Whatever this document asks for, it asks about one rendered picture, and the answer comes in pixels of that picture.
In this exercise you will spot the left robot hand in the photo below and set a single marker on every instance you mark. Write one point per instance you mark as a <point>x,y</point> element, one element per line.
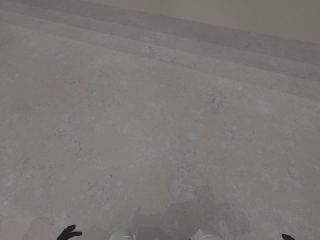
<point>67,233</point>

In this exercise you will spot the left robot thigh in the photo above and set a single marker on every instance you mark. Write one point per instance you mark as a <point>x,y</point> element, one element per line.
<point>124,234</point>

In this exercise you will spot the robot thigh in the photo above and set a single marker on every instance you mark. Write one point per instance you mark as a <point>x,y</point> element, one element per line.
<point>124,234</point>
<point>207,234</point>

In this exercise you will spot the right robot thigh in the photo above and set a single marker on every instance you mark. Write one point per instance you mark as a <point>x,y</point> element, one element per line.
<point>207,234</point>

